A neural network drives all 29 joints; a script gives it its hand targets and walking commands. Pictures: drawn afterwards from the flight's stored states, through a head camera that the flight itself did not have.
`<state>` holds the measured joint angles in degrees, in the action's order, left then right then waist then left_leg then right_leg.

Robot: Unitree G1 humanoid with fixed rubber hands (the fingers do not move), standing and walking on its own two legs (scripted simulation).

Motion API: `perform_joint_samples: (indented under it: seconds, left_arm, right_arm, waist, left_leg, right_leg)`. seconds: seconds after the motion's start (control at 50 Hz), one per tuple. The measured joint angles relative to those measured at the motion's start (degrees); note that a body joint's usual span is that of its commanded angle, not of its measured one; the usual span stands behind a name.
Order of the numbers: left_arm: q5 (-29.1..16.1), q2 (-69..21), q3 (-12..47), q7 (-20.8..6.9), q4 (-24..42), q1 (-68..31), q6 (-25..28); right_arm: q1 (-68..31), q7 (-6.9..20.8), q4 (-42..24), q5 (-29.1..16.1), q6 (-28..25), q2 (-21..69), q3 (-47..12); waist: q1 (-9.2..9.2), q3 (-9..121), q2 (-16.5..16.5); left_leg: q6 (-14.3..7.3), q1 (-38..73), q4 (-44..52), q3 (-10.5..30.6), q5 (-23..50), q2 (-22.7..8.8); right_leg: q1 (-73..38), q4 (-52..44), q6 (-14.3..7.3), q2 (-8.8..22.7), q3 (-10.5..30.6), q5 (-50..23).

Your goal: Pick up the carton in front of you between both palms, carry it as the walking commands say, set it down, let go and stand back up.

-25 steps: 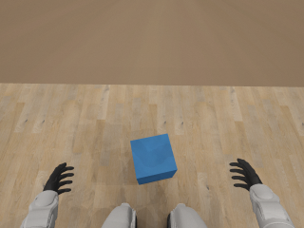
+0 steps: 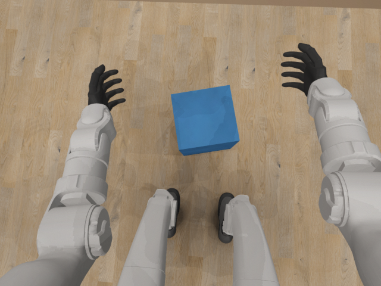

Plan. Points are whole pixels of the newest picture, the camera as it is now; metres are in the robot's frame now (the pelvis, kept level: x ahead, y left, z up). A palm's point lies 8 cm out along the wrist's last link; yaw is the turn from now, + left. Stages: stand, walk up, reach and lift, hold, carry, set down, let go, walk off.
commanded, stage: reach and lift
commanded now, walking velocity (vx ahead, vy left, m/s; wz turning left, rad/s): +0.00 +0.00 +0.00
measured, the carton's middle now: (204, 124) +0.50 +0.01 -0.53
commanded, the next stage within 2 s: none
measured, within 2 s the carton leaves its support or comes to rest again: leaves its support in 1.88 s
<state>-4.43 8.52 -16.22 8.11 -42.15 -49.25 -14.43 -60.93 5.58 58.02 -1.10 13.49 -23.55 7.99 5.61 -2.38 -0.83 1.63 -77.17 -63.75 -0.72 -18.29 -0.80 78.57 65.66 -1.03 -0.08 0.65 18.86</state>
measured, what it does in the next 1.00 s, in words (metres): lowers itself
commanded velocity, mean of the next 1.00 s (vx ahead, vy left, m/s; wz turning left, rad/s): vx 0.00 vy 0.00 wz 0.00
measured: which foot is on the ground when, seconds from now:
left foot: down 0.00-1.00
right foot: down 0.00-1.00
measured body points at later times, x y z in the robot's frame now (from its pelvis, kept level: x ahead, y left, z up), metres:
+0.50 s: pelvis +0.02 +0.00 -0.08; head +0.35 -0.02 +0.23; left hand +0.49 +0.21 -0.23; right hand +0.56 -0.17 -0.24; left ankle +0.10 +0.14 -0.62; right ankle +0.09 -0.11 -0.62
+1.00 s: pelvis -0.03 +0.01 -0.26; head +0.33 +0.00 -0.01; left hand +0.48 +0.21 -0.44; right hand +0.55 -0.16 -0.44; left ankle +0.09 +0.14 -0.62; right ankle +0.09 -0.11 -0.62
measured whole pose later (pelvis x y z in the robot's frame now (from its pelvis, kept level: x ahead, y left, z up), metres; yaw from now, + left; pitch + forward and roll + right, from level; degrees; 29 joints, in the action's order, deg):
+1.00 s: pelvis -0.03 +0.01 -0.26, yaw +3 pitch +40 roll +4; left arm -11.5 10.9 -13.0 10.9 -58.5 -76.0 -4.3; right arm -88.3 -0.8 72.9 -11.4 4.5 -28.9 -2.4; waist 4.6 -16.6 1.2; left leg 2.6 -129.1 -117.8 -0.9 -28.6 1.5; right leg 130.9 120.4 -0.5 0.3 2.7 29.2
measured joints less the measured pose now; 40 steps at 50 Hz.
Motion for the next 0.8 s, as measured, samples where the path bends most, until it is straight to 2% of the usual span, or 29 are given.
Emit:
perform_joint_samples:
  seconds: [0.1, 0.18, 0.32, 0.44, 0.54, 0.7, 0.8]
  left_arm:
    - [1.99, -1.96, -3.8, 0.85, -1.67, -8.57, 0.19]
    - [4.49, -3.74, -6.88, 0.53, -0.3, -10.79, 1.35]
    - [7.75, -5.84, -10.35, -1.55, 0.43, -8.01, 5.81]
    - [8.26, -5.62, -11.2, -2.75, -2.98, -6.35, 9.59]
    - [5.01, -4.05, -8.55, -2.1, -4.18, -6.49, 11.46]
    - [-3.37, -0.38, -0.4, 1.31, -2.67, -10.07, 11.06]
    - [-6.36, 1.09, 2.22, 2.94, -4.51, -15.19, 9.12]
  right_arm:
    - [-10.76, 0.61, 4.9, 2.02, -0.3, -0.98, 1.14]
    - [-14.43, 0.5, 5.1, 4.77, -1.23, -0.29, 2.9]
    - [-12.1, -0.71, 3.26, 7.76, -4.33, 2.77, 5.87]
    - [-8.81, -2.71, 3.22, 8.29, -6.86, 5.25, 6.81]
    - [-7.61, -4.66, 2.23, 5.45, -8.45, 5.11, 4.44]
    - [-10.22, -6.69, -0.46, -4.21, -8.76, -0.56, -3.84]
    - [-15.89, -6.84, 2.76, -8.11, -7.53, -3.79, -7.22]
  waist:
    - [0.98, -0.06, 0.04]
    - [1.04, 0.31, 0.15]
    - [0.46, 3.93, -0.07]
    - [-0.33, 8.72, -0.46]
    - [-1.12, 9.06, -0.16]
    - [-1.37, 1.84, 1.04]
    - [-0.98, -3.77, 1.41]
  left_leg:
    - [0.2, -6.18, -1.78, -0.26, 0.4, -0.28]
    - [0.36, -9.52, -1.79, -0.36, 0.49, -0.36]
    - [0.53, -14.73, -2.26, -0.42, -0.61, -0.42]
    - [0.73, -24.16, -10.33, -0.25, -4.4, -0.13]
    - [1.07, -33.68, -20.63, 0.23, -7.81, 0.74]
    - [0.61, -45.1, -37.79, 0.24, -11.06, 1.36]
    - [0.59, -48.69, -45.62, 0.03, -11.1, 1.6]
  right_leg:
    - [6.47, 1.94, -0.21, -0.31, 0.29, -0.53]
    - [9.98, 2.14, -0.3, -0.41, 0.41, -0.6]
    - [15.37, 2.88, -0.47, -0.49, 0.49, 0.57]
    - [24.79, 10.95, -0.43, -0.34, 0.59, 4.44]
    - [34.26, 21.21, -0.09, -0.12, 0.96, 7.85]
    - [45.47, 38.01, 0.44, 0.02, 1.29, 10.83]
    - [49.08, 45.84, 0.62, 0.03, 1.61, 10.86]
